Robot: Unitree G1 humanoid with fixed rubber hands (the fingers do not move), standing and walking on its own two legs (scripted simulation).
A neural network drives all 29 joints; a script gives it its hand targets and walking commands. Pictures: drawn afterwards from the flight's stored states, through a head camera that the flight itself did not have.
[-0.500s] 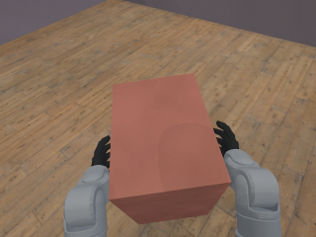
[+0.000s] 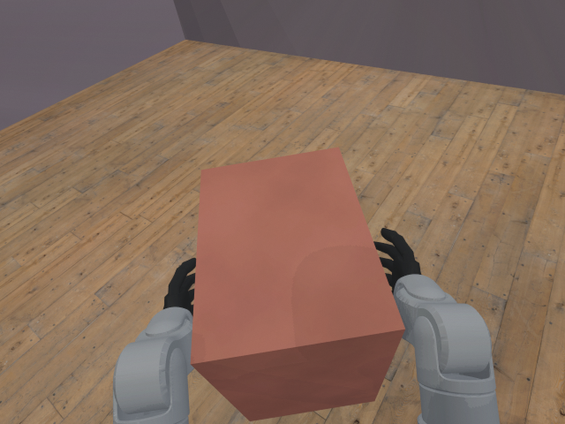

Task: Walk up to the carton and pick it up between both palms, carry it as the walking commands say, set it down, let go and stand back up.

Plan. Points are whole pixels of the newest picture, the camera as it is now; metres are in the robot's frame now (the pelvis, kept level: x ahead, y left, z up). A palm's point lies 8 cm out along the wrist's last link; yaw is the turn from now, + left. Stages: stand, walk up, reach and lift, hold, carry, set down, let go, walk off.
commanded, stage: carry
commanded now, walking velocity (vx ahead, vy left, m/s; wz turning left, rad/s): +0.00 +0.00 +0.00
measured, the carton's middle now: (292, 291) +0.31 +0.01 +0.04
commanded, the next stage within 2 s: none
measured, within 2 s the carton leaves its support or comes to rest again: neither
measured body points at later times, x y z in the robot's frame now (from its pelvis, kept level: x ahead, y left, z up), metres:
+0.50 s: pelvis -0.08 -0.01 -0.01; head -0.11 -0.02 +0.44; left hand +0.19 +0.14 +0.09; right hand +0.20 -0.15 +0.09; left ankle -0.05 +0.08 -0.74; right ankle -0.03 -0.10 -0.74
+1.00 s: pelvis -0.08 +0.02 -0.01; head -0.10 +0.02 +0.44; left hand +0.18 +0.17 +0.07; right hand +0.20 -0.12 +0.08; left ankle -0.05 +0.08 -0.74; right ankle -0.03 -0.10 -0.74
